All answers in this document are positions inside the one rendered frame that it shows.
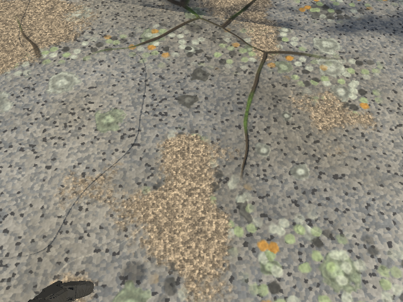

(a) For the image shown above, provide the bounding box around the left robot hand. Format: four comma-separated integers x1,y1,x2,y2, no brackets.
28,281,94,302

